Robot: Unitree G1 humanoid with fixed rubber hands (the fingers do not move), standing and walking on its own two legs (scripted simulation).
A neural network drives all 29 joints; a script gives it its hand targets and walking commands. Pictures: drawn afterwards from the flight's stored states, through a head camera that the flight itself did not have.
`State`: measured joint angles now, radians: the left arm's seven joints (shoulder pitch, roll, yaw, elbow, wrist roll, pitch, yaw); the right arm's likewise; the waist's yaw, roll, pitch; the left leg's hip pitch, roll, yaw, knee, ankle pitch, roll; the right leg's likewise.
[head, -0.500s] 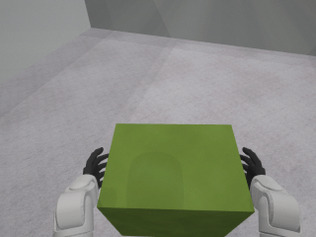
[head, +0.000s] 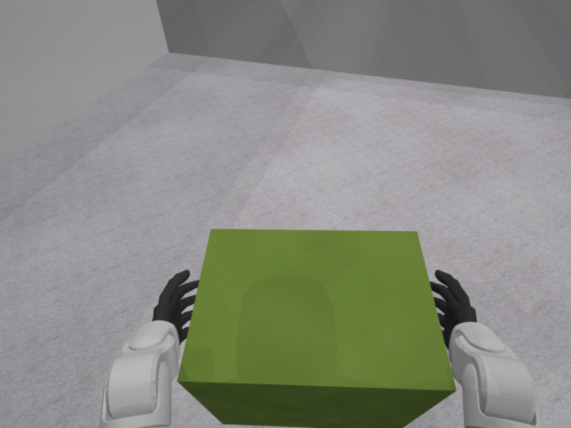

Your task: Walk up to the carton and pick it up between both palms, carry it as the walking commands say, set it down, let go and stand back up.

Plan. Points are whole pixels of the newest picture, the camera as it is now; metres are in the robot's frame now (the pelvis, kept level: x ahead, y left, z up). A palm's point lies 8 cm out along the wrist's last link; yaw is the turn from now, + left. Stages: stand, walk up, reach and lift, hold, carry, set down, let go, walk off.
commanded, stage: carry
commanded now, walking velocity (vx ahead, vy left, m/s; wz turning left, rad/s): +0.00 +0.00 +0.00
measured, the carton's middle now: (310, 336) +0.28 +0.00 -0.03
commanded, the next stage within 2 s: hold in 1.36 s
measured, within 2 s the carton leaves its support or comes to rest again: neither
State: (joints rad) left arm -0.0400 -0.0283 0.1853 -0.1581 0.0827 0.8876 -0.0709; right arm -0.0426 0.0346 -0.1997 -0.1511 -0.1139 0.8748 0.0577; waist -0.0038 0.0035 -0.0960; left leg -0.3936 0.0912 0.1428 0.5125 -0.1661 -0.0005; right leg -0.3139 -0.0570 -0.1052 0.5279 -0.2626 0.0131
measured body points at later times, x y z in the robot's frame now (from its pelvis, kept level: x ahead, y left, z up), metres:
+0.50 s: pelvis +0.00 +0.00 +0.00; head -0.01 +0.00 +0.45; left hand +0.27 +0.19 +0.04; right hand +0.27 -0.20 +0.04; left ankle +0.06 +0.12 -0.73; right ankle +0.00 -0.13 -0.73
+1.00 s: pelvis +0.00 +0.00 +0.00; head -0.01 +0.00 +0.45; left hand +0.27 +0.19 +0.04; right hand +0.27 -0.20 +0.04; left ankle +0.06 +0.12 -0.73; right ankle +0.00 -0.13 -0.73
